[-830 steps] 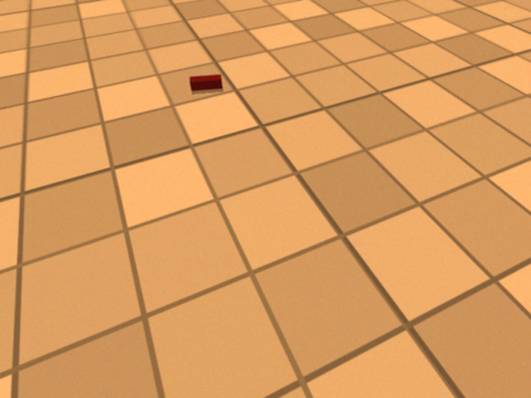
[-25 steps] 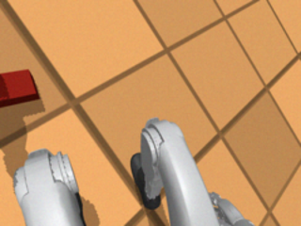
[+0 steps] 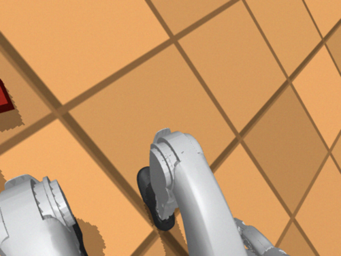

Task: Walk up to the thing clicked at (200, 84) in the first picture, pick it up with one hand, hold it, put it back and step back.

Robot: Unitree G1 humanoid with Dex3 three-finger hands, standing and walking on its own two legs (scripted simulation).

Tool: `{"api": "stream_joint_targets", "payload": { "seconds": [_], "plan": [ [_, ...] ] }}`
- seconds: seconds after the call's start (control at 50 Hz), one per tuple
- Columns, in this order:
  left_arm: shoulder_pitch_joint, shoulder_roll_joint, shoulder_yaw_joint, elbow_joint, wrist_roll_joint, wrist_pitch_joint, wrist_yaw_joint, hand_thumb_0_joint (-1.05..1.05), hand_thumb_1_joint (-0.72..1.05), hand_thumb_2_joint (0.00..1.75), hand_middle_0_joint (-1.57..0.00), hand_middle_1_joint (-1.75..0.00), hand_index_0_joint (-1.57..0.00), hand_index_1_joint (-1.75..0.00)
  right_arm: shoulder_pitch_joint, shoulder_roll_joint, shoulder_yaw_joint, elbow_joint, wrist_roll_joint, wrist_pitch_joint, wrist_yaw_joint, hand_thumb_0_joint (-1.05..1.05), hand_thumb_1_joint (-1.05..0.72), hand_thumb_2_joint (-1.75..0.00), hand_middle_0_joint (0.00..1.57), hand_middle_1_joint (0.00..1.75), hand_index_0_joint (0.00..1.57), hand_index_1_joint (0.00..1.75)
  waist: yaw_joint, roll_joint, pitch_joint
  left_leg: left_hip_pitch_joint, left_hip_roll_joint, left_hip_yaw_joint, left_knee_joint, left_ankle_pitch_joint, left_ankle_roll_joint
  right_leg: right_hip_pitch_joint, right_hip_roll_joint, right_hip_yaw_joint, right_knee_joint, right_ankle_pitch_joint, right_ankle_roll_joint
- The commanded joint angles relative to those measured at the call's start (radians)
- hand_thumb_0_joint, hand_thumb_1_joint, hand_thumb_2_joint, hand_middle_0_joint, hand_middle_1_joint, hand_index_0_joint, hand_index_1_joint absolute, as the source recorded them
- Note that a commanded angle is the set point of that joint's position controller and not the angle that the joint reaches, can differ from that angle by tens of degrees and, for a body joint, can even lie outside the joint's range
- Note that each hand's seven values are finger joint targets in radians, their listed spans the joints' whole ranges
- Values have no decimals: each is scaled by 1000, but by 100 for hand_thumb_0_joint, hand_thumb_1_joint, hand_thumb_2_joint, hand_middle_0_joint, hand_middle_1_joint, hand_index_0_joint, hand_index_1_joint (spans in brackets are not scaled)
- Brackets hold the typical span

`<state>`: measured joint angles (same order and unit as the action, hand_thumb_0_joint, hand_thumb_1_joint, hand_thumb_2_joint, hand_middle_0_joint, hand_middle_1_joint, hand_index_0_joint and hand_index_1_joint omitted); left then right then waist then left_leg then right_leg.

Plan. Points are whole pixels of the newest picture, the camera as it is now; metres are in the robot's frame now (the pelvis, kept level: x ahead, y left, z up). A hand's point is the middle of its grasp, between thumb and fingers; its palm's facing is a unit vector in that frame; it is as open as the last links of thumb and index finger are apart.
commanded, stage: rest palm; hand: left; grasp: from above
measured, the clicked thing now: out of the picture +0.48 +0.33 -0.27
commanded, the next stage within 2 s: close in 0.60 s
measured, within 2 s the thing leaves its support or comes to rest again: neither
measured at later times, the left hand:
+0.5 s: hand out of the picture +0.46 +0.32 -0.24, palm faces -0.43 -0.11 -0.89, open 13.8 cm
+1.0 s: hand out of the picture +0.46 +0.32 -0.24, palm faces -0.44 -0.12 -0.89, open 13.2 cm
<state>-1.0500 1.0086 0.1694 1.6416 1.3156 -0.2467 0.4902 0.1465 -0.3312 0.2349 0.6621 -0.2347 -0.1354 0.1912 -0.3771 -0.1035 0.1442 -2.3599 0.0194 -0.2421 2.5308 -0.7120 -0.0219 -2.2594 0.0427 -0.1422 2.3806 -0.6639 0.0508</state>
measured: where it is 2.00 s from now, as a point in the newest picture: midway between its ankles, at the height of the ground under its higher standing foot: (120, 230)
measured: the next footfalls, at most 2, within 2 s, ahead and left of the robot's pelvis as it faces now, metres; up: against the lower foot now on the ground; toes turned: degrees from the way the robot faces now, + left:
none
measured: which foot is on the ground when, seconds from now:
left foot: down 0.00-1.00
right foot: down 0.00-1.00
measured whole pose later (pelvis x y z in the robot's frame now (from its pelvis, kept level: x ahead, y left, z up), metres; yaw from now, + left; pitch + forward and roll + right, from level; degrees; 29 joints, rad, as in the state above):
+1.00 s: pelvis +0.00 +0.00 +0.00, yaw -2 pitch +27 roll -14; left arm -1.08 1.05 0.11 1.72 1.31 -0.25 0.58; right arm 0.12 -0.35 0.30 0.65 -0.25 -0.20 0.23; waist -0.40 -0.14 0.18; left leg -2.34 0.02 -0.28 2.55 -0.72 -0.02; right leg -2.23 0.06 -0.17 2.37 -0.65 0.06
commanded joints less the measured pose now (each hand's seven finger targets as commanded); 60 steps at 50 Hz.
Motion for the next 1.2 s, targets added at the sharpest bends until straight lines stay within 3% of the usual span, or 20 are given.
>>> {"api": "stream_joint_targets", "payload": {
  "seconds": [0.0,0.02,0.08,0.1,0.2,0.26,0.34,0.4,0.52,0.56,0.64,0.7,0.78,0.86,0.94,0.96,0.98,1.02,1.08,1.18],
  "plan": [
    [-247,240,-4,-119,-11,-17,49,0,-51,109,-8,-103,-7,-105,224,-314,-87,18,-7,0,-11,0,-90,-90,20,30,20,30,-34,485,-673,511,12,117,-230,256,35,378,35,-103,-211,274,-74],
    [-244,233,-12,-119,-16,-22,53,0,-52,109,-8,-104,-7,-105,210,-306,-86,21,-7,-2,-11,0,-90,-90,20,30,20,30,-22,484,-680,510,15,115,-234,233,36,382,39,-103,-215,260,-72],
    [-281,213,-41,-129,-6,-34,67,0,-51,108,-8,-104,-6,-106,187,-311,-78,14,-10,-6,-9,0,-90,-90,20,30,20,30,-36,506,-666,515,14,108,-245,213,31,354,39,-117,-209,238,-75],
    [-263,248,-21,-103,-1,-33,77,0,-52,109,-8,-105,-6,-106,191,-308,-79,31,-12,-6,-10,0,-90,-90,20,30,20,30,-29,499,-672,516,19,109,-236,204,35,363,41,-114,-209,241,-71],
    [-292,190,-74,-68,11,-28,111,0,-51,107,-7,-106,-7,-107,159,-313,-70,20,-14,-27,3,0,-90,-90,20,30,20,30,-50,495,-618,507,17,101,-242,190,31,316,43,-126,-195,231,-71],
    [-297,214,-59,-60,16,-18,135,0,-51,106,-7,-105,-6,-106,161,-325,-68,18,-13,-41,8,0,-90,-90,20,30,20,30,-48,493,-612,510,19,100,-252,187,30,315,45,-127,-201,227,-70],
    [-282,177,-95,-2,18,5,152,0,-51,100,-6,-104,-6,-104,146,-323,-58,18,-14,-60,20,0,-90,-90,20,30,20,30,-54,512,-601,519,19,94,-251,200,25,307,45,-132,-191,245,-70],
    [-320,228,-54,-45,9,16,164,0,-51,103,-7,-106,-7,-106,146,-337,-58,5,-10,-70,27,0,-90,-90,20,30,20,30,-48,525,-642,543,23,84,-259,238,21,325,44,-133,-183,269,-70],
    [-288,258,-22,1,-3,38,164,0,-51,106,-8,-108,-7,-109,153,-339,-46,7,-15,-80,38,0,-90,-90,20,30,20,30,-60,520,-618,513,26,87,-246,232,28,349,46,-128,-186,269,-68],
    [-294,228,-43,-5,-11,39,147,0,-51,103,-7,-107,-7,-107,150,-341,-46,2,-19,-90,43,0,-90,-91,20,30,20,30,-70,529,-599,513,26,87,-237,225,27,334,43,-129,-184,263,-66],
    [-279,270,-17,-31,-32,31,130,0,-50,105,-8,-109,-8,-109,183,-336,-34,12,-18,-87,43,0,-90,-91,20,30,20,30,-69,491,-624,491,24,97,-225,230,37,403,46,-123,-208,273,-60],
    [-269,266,-27,-38,-48,18,119,0,-48,107,-9,-108,-9,-109,171,-339,-36,8,-15,-85,35,0,-90,-90,20,30,20,30,-61,485,-645,492,27,94,-221,220,37,411,49,-122,-216,267,-62],
    [-287,288,-34,-73,-38,0,116,0,-46,108,-11,-108,-10,-109,175,-345,-36,18,-14,-72,29,0,-90,-90,20,30,20,30,-59,518,-663,512,29,90,-225,235,32,412,51,-127,-207,278,-65],
    [-260,268,-49,-18,-30,-2,122,0,-43,107,-13,-106,-12,-107,167,-338,-21,14,-13,-69,29,0,-89,-90,20,30,20,30,-69,483,-605,479,28,87,-216,231,35,390,52,-131,-203,275,-63],
    [-271,262,-57,-37,-20,-1,130,0,-39,104,-14,-106,-14,-106,158,-346,-27,2,-17,-68,28,0,-89,-90,20,30,20,30,-59,522,-605,514,30,83,-244,242,26,379,53,-138,-203,274,-68],
    [-255,285,-41,-23,-18,2,137,0,-38,104,-15,-107,-15,-107,153,-350,-26,7,-19,-65,25,0,-89,-90,20,30,20,30,-50,526,-618,530,33,74,-254,246,21,378,54,-143,-198,275,-70],
    [-256,267,-58,-11,-8,8,132,0,-38,101,-14,-106,-15,-105,161,-350,-26,-2,-20,-68,29,0,-89,-90,20,30,20,30,-68,529,-595,526,32,77,-248,241,23,369,54,-142,-192,275,-69],
    [-248,282,-44,10,-15,14,138,0,-38,100,-14,-105,-15,-104,150,-350,-26,-1,-17,-66,25,0,-89,-90,20,30,20,30,-58,510,-593,497,31,81,-251,215,26,375,54,-139,-201,256,-69],
    [-251,254,-58,15,-18,21,133,0,-36,98,-15,-105,-16,-104,166,-349,-28,-3,-22,-69,26,0,-89,-90,20,30,20,30,-78,493,-574,493,31,85,-249,213,30,382,56,-136,-213,261,-66],
    [-285,264,-56,-16,-36,14,127,0,-30,98,-20,-104,-21,-103,159,-347,-24,-2,-15,-72,20,0,-90,-90,20,30,20,30,-77,479,-582,471,32,81,-245,175,33,371,53,-136,-224,230,-64]
  ]
}}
